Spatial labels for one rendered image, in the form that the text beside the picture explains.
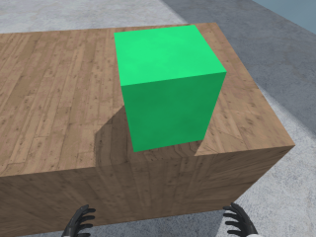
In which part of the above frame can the robot left hand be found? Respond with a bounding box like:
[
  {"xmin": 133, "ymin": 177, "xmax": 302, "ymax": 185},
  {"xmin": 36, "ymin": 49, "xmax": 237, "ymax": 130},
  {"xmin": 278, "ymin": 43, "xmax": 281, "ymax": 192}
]
[{"xmin": 61, "ymin": 204, "xmax": 96, "ymax": 237}]

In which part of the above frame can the pedestal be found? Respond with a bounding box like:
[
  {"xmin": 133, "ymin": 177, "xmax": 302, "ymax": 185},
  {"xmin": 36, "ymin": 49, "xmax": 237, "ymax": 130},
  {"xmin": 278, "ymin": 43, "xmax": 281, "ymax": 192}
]
[{"xmin": 0, "ymin": 22, "xmax": 295, "ymax": 237}]

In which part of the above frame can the carton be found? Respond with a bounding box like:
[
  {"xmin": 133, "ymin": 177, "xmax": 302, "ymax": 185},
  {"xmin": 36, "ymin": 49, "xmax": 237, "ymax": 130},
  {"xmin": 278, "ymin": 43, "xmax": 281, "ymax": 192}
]
[{"xmin": 114, "ymin": 25, "xmax": 227, "ymax": 152}]

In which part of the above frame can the robot right hand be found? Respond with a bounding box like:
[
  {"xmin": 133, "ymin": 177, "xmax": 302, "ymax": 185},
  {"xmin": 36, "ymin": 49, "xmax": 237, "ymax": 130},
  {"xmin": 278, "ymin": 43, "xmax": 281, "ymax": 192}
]
[{"xmin": 222, "ymin": 202, "xmax": 259, "ymax": 237}]

